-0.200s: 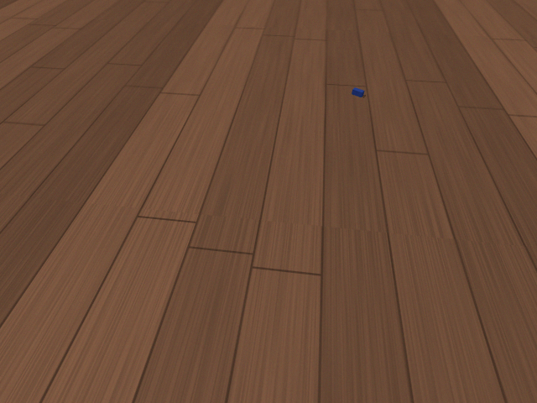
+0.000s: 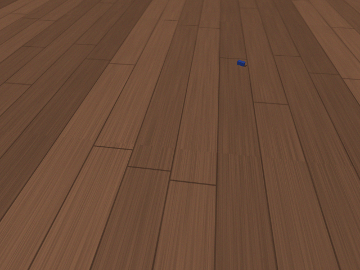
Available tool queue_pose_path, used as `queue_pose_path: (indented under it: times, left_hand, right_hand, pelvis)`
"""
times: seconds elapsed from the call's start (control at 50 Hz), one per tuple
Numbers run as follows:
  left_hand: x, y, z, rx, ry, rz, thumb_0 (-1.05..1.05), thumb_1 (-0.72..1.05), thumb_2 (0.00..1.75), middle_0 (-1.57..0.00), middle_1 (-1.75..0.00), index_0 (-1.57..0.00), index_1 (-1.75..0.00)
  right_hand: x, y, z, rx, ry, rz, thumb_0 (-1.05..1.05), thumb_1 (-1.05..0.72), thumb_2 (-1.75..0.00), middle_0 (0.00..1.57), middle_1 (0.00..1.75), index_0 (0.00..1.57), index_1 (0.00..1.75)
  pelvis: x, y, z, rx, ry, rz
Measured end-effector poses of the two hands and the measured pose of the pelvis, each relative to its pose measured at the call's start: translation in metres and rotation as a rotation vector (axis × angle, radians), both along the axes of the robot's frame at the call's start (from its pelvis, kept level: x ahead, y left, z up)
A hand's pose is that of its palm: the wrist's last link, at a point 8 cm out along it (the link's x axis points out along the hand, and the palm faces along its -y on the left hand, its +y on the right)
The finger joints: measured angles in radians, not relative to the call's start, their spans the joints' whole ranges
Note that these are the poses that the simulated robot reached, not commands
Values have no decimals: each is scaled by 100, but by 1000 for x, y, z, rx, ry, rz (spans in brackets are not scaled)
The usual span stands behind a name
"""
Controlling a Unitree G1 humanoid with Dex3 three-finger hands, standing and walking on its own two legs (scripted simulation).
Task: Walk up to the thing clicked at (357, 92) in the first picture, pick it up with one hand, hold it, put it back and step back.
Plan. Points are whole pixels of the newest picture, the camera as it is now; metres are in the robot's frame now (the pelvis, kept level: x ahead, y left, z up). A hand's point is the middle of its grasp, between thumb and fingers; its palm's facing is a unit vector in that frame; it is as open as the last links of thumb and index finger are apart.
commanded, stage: stand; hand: left
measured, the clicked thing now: (241, 63) +2.23 -0.58 -0.76
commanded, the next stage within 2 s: walk up in 0.92 s
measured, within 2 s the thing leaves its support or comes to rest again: neither
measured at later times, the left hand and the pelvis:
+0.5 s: hand out of the picture +0.07 +0.25 -0.16, palm faces -0.02 -0.94 -0.34, open 7.4 cm; pelvis +0.00 +0.00 +0.00, yaw +0 degrees
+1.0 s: hand out of the picture +0.09 +0.25 -0.15, palm faces -0.08 -0.94 -0.33, open 7.4 cm; pelvis +0.01 +0.00 +0.00, yaw -4 degrees
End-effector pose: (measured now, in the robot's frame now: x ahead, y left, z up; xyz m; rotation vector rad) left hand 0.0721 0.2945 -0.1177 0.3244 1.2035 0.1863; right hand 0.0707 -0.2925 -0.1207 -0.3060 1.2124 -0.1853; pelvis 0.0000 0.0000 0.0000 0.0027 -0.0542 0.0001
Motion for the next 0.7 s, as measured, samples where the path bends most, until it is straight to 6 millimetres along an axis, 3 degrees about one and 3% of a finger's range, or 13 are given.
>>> queue_pose_path:
  times: [0.36,0.7]
  left_hand:
    - [-9,0,-1,3,29,17,1,91,90,-20,-30,-21,-30]
    - [0,-2,0,2,20,10,1,91,90,-20,-30,-21,-30]
  right_hand:
    - [-3,-3,-1,0,25,1,0,-90,-90,21,30,20,30]
    - [2,-5,-1,-3,29,1,0,-90,-90,21,30,20,30]
  pelvis:
    - [2,-2,1,0,5,4]
    - [8,-4,1,-1,9,5]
